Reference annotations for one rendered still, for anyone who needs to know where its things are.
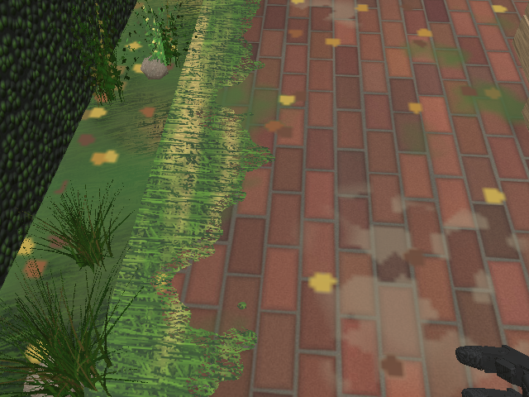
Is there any robot right hand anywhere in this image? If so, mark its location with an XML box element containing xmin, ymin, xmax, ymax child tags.
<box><xmin>455</xmin><ymin>345</ymin><xmax>529</xmax><ymax>397</ymax></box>

